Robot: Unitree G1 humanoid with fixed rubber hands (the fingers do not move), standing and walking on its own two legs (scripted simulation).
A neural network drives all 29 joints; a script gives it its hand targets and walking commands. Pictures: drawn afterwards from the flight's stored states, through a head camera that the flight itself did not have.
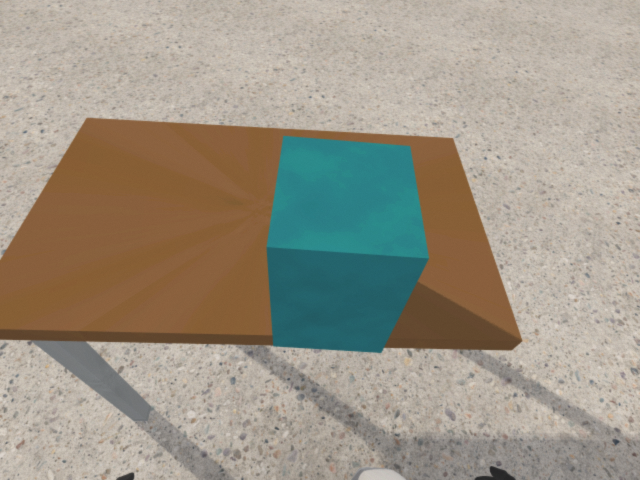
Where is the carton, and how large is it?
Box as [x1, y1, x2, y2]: [267, 136, 428, 352]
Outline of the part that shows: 283,136 267,240 267,261 273,345 380,352 428,259 409,146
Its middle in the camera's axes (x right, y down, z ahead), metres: +0.02 +0.02 +0.53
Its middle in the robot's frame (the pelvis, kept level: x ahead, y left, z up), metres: +0.39 -0.03 +0.04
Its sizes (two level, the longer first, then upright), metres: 0.175 0.161 0.245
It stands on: a table, 0.68 m high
